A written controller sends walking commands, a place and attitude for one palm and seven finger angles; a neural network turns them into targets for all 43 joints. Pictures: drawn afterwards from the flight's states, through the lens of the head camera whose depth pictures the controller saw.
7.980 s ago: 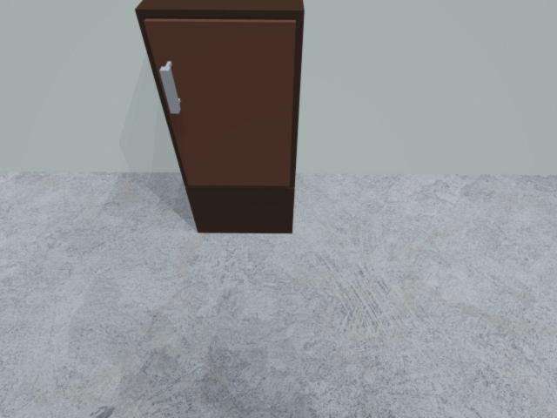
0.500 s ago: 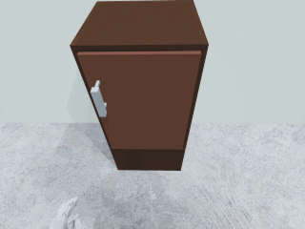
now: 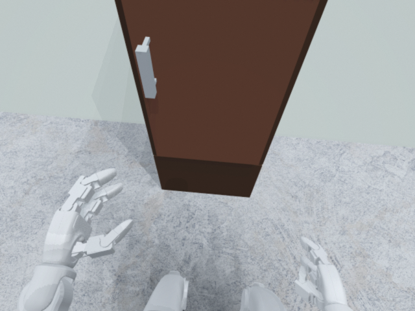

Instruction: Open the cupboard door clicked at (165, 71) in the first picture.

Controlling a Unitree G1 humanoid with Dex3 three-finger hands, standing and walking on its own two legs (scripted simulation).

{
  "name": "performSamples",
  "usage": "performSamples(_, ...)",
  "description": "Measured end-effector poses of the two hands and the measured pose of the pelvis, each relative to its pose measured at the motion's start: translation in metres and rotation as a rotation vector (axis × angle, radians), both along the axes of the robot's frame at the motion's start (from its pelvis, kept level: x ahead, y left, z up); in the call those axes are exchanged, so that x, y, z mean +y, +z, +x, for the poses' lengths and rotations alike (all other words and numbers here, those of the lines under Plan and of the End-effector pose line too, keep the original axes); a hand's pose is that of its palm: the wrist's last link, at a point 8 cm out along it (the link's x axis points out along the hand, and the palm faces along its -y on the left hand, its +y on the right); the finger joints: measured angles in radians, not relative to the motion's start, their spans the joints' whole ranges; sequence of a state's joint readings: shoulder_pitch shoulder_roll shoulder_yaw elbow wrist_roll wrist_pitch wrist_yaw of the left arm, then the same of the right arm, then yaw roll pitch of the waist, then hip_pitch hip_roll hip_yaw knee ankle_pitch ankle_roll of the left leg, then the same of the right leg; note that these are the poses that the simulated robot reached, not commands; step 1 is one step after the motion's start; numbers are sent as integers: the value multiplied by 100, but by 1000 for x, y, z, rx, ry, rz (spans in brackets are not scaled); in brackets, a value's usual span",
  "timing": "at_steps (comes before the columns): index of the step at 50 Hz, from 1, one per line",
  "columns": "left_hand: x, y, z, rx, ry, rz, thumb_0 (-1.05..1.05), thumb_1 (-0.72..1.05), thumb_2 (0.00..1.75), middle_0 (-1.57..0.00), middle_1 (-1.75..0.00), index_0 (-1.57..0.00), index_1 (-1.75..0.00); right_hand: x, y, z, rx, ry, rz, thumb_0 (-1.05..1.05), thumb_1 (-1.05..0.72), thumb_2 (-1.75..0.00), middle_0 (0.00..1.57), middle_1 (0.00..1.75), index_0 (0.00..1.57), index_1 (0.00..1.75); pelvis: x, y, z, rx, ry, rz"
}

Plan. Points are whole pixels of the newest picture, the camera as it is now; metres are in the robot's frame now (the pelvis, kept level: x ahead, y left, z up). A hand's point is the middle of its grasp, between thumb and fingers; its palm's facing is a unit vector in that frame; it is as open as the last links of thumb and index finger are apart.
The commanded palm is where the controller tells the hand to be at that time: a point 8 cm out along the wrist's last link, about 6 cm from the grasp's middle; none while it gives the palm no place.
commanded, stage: raise the hand with hooked fingers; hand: left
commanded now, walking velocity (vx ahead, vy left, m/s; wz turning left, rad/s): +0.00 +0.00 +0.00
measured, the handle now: (148, 68) +0.62 +0.21 +0.08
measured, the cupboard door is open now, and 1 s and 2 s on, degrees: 0 0 0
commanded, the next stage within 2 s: move the hooked fingers beside the handle in 1.46 s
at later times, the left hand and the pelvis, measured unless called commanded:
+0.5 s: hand (85, 198) +0.28 +0.24 +0.07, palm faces +0.02 -1.00 -0.05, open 12.8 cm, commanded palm +0.26 +0.30 +0.08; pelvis +0.02 +0.02 +0.03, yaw -1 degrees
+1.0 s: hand (65, 161) +0.32 +0.28 +0.10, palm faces +0.03 -1.00 -0.05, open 14.0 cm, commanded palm +0.30 +0.33 +0.10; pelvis +0.03 +0.01 +0.04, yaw -1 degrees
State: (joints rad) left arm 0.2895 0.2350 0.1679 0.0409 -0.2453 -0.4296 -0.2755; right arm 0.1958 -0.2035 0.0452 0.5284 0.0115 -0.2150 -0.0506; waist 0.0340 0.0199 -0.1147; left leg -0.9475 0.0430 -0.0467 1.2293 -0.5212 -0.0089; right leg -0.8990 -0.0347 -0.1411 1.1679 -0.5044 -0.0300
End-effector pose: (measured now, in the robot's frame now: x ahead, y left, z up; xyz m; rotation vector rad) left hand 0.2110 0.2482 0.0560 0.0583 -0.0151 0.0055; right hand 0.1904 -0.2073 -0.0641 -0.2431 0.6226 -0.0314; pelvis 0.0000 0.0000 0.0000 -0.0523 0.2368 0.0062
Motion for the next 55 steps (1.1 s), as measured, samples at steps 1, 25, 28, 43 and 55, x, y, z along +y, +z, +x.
performSamples(1,1,0,6,10,-18,-4,1,33,66,-24,-66,-24,-66,2,-4,-8,25,-10,8,1,-90,-90,20,30,20,30,1,1,-1,1,-1,-1)
performSamples(25,46,20,43,50,18,-6,0,-23,42,-29,-102,-28,-102,-30,30,-25,56,-121,-97,1,-90,-90,20,30,20,30,18,28,16,-14,-20,8)
performSamples(28,52,25,48,44,22,-4,0,-30,39,-29,-107,-29,-107,-24,33,-15,40,-99,-86,1,-90,-90,20,30,20,30,18,30,19,-16,-17,6)
performSamples(43,79,41,78,54,27,-9,-1,-49,31,-30,-119,-30,-119,-15,29,-10,95,-75,-52,1,-90,-90,20,30,20,30,15,38,29,-17,-17,6)
performSamples(55,85,53,96,42,9,-19,-1,-50,30,-30,-120,-30,-120,-37,32,-36,154,-133,-82,1,-90,-90,20,30,20,30,13,44,30,-22,-28,13)
